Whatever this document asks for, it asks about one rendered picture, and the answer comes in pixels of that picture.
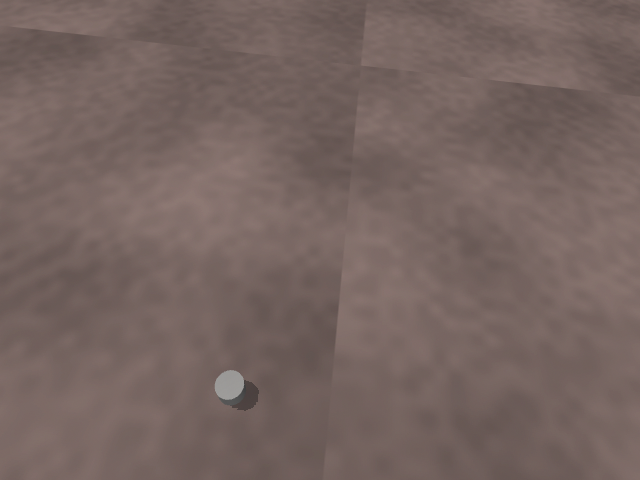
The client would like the tin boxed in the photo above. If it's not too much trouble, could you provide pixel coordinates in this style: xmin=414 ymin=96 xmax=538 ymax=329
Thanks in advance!
xmin=215 ymin=370 xmax=246 ymax=405

